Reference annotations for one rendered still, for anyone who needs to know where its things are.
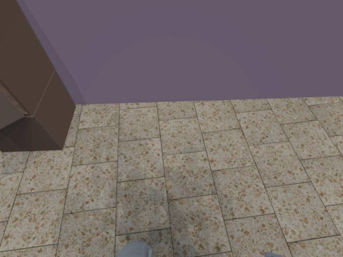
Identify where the left robot thigh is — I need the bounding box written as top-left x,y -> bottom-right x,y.
116,241 -> 153,257

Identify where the cupboard door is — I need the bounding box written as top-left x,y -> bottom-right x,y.
0,90 -> 24,129

